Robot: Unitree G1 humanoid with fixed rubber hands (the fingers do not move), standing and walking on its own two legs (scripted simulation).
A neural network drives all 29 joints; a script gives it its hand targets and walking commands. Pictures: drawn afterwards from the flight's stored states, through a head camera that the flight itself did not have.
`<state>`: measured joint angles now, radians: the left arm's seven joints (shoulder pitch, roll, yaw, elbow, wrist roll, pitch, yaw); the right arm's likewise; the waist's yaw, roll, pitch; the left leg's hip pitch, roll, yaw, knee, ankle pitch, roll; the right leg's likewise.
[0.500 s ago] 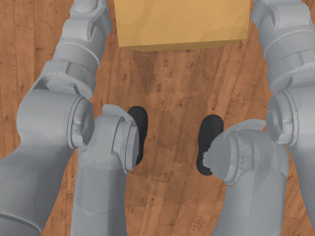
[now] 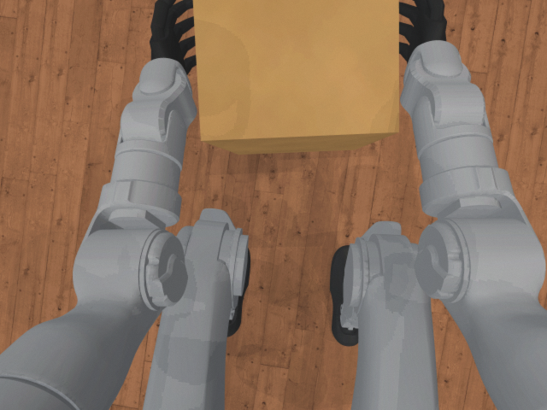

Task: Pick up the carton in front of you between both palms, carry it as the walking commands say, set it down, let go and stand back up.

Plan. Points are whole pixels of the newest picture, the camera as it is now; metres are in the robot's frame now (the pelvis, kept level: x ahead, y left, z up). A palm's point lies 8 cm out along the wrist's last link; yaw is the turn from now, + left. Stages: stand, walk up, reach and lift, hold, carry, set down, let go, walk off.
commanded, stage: reach and lift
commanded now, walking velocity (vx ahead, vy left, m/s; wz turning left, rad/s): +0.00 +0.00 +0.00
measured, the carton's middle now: (294, 74) +0.53 +0.01 -0.16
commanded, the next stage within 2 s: none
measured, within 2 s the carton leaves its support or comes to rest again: neither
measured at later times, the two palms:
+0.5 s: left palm (81, 30) +0.47 +0.17 +0.07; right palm (501, 3) +0.50 -0.13 +0.07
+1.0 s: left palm out of the picture +0.43 +0.16 +0.24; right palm out of the picture +0.45 -0.14 +0.24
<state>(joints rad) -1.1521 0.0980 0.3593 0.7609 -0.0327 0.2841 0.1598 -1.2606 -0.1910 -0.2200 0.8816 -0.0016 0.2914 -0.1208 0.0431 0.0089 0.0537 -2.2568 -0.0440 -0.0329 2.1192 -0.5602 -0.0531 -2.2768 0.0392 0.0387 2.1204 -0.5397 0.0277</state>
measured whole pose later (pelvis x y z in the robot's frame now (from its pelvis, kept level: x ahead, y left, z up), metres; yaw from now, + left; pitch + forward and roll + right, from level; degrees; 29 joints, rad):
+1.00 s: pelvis +0.05 +0.00 +0.26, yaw +1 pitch +28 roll +0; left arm -0.60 -0.11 0.41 0.57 0.21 0.38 0.03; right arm -0.63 0.10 -0.38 0.61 -0.22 0.36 -0.05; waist 0.02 -0.01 -0.23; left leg -1.28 -0.04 -0.06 1.24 -0.45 -0.03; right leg -1.28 0.05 0.05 1.25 -0.45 0.01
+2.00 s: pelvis +0.08 +0.00 +0.39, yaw +0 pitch -4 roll +0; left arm -0.35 -0.18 0.33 0.38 0.30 0.61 -0.02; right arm -0.35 0.17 -0.33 0.38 -0.31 0.60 0.02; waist 0.00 0.00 0.03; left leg -0.18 -0.02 -0.06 0.47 -0.21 -0.01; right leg -0.18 0.02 0.07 0.47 -0.21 0.01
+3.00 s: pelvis +0.09 +0.00 +0.39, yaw +1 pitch -8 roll +0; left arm -0.28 -0.16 0.23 0.23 0.27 0.77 -0.01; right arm -0.28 0.16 -0.24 0.23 -0.28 0.76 0.01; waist 0.00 0.00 0.05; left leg -0.05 -0.02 -0.07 0.38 -0.19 -0.01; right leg -0.05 0.02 0.07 0.38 -0.19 0.01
